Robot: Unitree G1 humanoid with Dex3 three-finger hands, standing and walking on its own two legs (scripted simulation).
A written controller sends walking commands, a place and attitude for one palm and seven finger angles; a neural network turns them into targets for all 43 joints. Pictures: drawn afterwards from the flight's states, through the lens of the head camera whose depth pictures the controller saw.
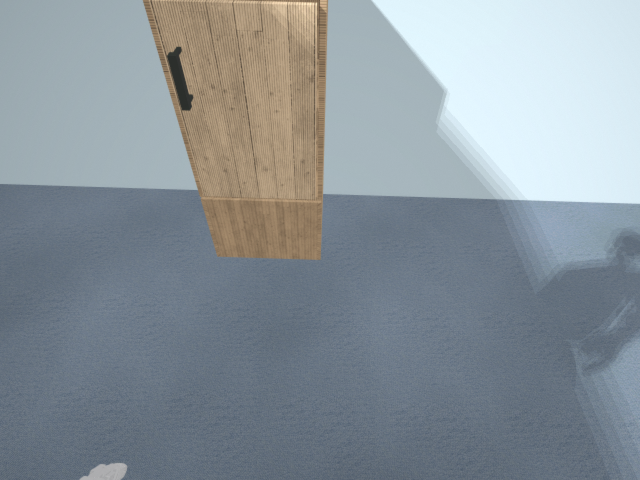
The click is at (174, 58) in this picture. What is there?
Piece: cupboard door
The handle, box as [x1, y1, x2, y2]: [167, 47, 192, 110]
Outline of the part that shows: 176,47 173,52 169,52 167,57 182,109 189,110 191,106 190,102 192,99 192,94 189,94 187,92 178,56 181,49 180,47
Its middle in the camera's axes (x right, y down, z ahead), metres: -0.36 -0.41 +0.98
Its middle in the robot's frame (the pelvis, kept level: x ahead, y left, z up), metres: +1.00 +0.41 +0.01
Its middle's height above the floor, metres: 0.78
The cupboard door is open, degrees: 0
